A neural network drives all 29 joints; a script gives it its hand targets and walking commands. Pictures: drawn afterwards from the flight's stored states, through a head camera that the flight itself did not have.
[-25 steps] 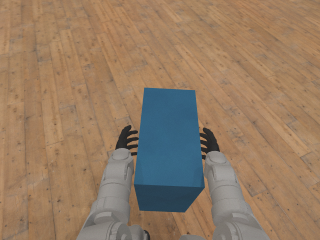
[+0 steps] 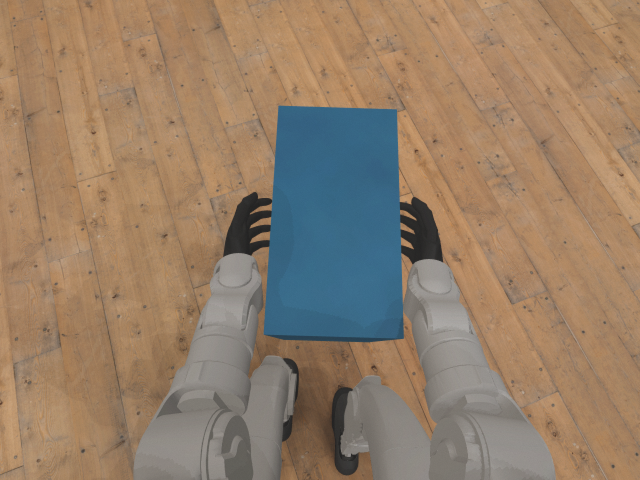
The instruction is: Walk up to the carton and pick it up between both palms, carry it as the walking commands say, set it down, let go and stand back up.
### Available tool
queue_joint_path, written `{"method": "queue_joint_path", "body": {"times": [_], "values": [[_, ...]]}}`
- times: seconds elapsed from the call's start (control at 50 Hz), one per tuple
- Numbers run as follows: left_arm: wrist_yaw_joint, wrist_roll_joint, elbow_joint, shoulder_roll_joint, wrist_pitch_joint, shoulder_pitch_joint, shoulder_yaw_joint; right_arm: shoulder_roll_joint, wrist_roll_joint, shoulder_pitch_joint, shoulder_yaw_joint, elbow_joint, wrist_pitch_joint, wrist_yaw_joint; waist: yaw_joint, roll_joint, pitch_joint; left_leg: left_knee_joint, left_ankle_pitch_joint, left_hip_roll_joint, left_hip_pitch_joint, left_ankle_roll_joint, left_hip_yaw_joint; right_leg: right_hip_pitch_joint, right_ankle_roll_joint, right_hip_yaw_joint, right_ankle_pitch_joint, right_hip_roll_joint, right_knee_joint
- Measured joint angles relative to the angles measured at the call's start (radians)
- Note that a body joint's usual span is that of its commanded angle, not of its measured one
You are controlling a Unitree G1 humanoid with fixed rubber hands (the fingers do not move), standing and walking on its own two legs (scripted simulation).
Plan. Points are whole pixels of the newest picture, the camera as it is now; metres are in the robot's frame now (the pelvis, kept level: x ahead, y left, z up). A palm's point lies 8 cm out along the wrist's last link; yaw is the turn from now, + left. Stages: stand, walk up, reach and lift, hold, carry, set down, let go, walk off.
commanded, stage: set down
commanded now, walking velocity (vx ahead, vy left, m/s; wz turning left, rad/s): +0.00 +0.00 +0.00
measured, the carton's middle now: (330, 244) +0.41 +0.01 -0.14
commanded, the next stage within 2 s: none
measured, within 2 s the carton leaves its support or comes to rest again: neither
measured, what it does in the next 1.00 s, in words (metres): lowers itself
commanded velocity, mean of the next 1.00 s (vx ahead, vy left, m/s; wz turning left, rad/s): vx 0.00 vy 0.00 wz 0.00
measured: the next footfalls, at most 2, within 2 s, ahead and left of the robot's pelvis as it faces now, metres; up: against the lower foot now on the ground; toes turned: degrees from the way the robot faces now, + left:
none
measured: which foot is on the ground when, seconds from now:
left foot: down 0.00-1.00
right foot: down 0.00-1.00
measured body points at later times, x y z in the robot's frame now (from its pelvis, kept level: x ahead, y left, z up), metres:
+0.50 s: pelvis +0.01 +0.00 -0.05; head +0.23 +0.02 +0.34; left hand +0.42 +0.13 -0.16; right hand +0.42 -0.11 -0.15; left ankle +0.12 +0.10 -0.68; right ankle +0.06 -0.08 -0.68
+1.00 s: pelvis -0.01 +0.01 -0.12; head +0.27 +0.03 +0.24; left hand +0.45 +0.13 -0.24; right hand +0.44 -0.11 -0.24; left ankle +0.12 +0.10 -0.68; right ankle +0.06 -0.08 -0.68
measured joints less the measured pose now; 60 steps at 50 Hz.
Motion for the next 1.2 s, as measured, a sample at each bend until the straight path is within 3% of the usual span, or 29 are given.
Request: {"method": "queue_joint_path", "body": {"times": [0.22,0.66,0.94,1.2], "values": [[0.028,-0.064,0.042,0.044,-0.035,-0.051,-0.053,-0.046,0.091,-0.043,0.074,0.041,-0.042,-0.035,-0.007,0.006,-0.019,0.143,-0.048,-0.002,-0.181,-0.002,-0.009,-0.174,-0.004,-0.018,-0.053,0.000,0.138],[0.070,-0.143,0.092,0.110,-0.071,-0.159,-0.137,-0.102,0.155,-0.142,0.126,0.079,-0.082,-0.059,-0.019,0.006,-0.043,0.344,-0.118,-0.006,-0.460,0.008,0.000,-0.446,0.004,-0.023,-0.129,-0.003,0.339],[0.083,-0.180,0.114,0.152,-0.053,-0.275,-0.162,-0.134,0.189,-0.248,0.127,0.081,-0.055,-0.068,-0.022,0.005,-0.045,0.477,-0.134,-0.008,-0.660,0.017,0.014,-0.649,0.011,-0.022,-0.158,-0.008,0.489],[0.068,-0.155,0.148,0.171,-0.001,-0.417,-0.115,-0.151,0.179,-0.365,0.070,0.075,0.008,-0.065,-0.021,0.003,-0.043,0.637,-0.165,-0.008,-0.839,0.021,0.024,-0.824,0.015,-0.027,-0.202,-0.009,0.659]]}}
